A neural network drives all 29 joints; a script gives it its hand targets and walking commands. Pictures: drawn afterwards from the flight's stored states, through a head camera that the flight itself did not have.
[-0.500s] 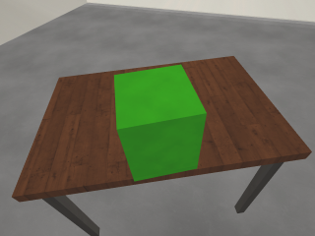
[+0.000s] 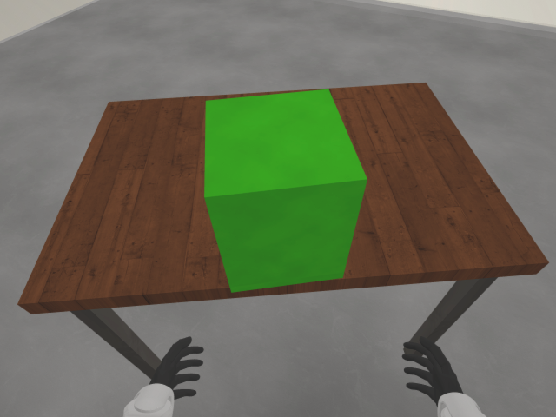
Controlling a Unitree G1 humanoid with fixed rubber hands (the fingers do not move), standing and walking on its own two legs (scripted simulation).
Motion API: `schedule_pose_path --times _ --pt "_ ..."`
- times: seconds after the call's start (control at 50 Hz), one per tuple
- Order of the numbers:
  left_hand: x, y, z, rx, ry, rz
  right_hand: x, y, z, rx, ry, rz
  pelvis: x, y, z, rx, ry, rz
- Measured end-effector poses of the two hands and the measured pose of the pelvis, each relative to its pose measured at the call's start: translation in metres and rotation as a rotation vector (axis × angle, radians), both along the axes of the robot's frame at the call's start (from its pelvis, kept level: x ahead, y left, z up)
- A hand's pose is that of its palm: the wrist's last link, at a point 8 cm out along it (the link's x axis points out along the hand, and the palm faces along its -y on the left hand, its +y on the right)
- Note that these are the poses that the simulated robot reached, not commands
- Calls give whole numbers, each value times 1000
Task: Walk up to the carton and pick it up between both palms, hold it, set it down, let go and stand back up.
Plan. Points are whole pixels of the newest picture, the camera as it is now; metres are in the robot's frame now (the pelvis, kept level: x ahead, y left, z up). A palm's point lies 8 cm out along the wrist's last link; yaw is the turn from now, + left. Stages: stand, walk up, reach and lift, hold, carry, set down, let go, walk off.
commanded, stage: reach and lift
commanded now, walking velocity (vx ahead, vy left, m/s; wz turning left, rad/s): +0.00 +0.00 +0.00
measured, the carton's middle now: (278, 194) +0.47 +0.00 +0.05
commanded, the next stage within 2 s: none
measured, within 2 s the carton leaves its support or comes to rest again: neither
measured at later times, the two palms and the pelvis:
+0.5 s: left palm out of the picture +0.16 +0.21 -0.05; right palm (452, 410) +0.16 -0.22 -0.07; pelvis +0.01 -0.04 +0.01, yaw +3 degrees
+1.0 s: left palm (144, 380) +0.21 +0.20 -0.03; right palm (432, 353) +0.22 -0.20 -0.03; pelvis +0.03 -0.01 +0.02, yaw +3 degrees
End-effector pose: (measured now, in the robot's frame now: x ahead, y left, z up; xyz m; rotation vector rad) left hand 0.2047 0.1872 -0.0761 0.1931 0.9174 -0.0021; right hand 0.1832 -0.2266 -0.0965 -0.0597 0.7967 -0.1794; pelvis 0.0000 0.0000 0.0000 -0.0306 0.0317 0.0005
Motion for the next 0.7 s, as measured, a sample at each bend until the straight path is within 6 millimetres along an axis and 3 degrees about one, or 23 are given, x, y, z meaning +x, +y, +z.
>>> schedule_pose_path --times 0.1,0.28,0.48,0.7 --pt "-26 -5 6 3 8 57 -13 8 10 8 16 63 10 -16 13 17 -50 17" --pt "-56 19 0 38 -6 164 -32 16 10 35 27 70 8 -38 12 32 -46 52" --pt "-50 26 21 11 -143 168 -27 11 28 22 -68 60 9 -38 13 30 -35 52" --pt "-25 17 29 -37 -275 168 3 17 45 31 -162 84 16 -30 12 25 -23 49"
